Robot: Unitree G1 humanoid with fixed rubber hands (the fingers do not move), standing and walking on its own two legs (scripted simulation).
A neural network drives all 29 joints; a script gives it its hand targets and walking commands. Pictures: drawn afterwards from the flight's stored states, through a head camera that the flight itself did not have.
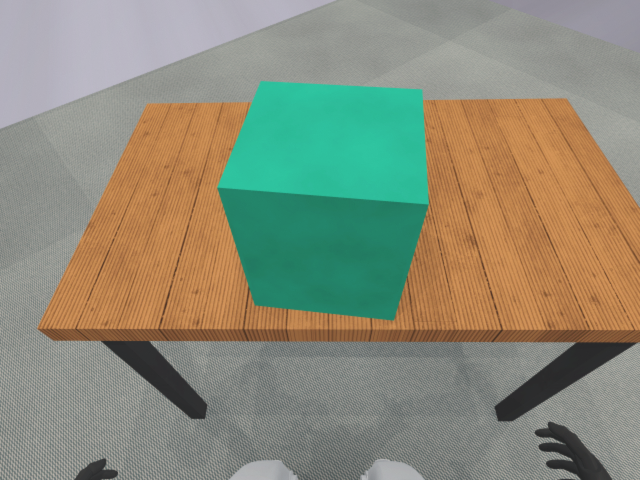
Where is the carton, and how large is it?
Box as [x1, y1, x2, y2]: [217, 81, 428, 320]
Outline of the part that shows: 261,81 217,187 254,303 256,305 393,320 428,205 421,89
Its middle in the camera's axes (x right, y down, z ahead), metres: +0.02 -0.05 +0.54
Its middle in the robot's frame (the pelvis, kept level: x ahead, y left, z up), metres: +0.45 +0.01 +0.07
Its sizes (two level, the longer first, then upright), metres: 0.210 0.200 0.250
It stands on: a table, 0.68 m high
